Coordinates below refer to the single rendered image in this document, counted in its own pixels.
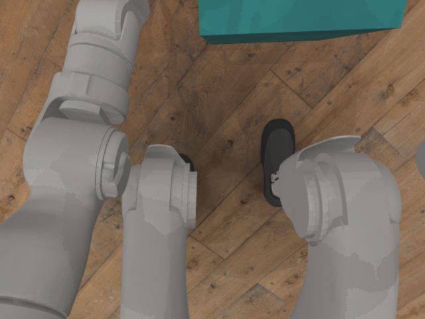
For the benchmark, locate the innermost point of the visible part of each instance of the carton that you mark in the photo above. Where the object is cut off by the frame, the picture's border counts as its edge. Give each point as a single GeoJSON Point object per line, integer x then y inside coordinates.
{"type": "Point", "coordinates": [265, 21]}

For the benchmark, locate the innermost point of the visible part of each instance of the left robot thigh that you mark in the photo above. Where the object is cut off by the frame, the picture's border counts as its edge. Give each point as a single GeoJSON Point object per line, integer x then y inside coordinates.
{"type": "Point", "coordinates": [155, 242]}

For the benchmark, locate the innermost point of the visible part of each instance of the left robot forearm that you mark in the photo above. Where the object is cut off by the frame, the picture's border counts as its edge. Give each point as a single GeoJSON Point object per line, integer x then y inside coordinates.
{"type": "Point", "coordinates": [93, 85]}

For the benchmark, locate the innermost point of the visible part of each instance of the robot right foot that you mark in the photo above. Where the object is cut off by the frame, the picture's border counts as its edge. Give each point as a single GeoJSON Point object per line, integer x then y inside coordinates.
{"type": "Point", "coordinates": [277, 144]}

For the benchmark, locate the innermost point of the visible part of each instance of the robot left upper arm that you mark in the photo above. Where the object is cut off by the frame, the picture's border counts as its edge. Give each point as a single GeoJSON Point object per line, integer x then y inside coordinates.
{"type": "Point", "coordinates": [72, 168]}

